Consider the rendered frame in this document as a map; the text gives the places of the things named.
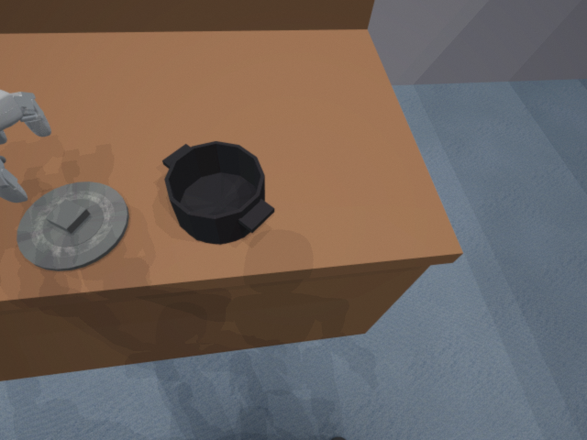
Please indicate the lid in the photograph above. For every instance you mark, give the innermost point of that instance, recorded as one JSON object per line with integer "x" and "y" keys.
{"x": 51, "y": 248}

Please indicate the robot left hand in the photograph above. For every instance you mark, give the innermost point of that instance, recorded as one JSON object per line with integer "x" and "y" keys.
{"x": 13, "y": 107}

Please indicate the table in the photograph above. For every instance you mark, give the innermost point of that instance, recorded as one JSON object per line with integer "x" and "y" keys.
{"x": 124, "y": 84}

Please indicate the pot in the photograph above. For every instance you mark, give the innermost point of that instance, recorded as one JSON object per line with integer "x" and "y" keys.
{"x": 217, "y": 191}

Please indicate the knob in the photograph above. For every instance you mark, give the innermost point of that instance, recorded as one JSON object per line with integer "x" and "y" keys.
{"x": 68, "y": 216}

